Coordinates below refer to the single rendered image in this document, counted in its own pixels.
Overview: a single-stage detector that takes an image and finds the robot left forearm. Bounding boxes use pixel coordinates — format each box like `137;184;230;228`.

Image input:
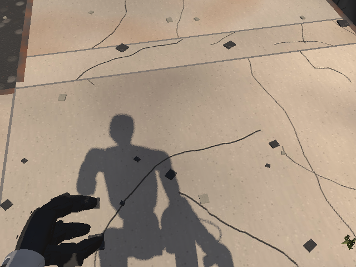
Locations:
0;249;45;267

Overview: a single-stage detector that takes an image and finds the left robot hand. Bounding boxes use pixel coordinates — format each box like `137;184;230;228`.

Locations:
15;192;103;267

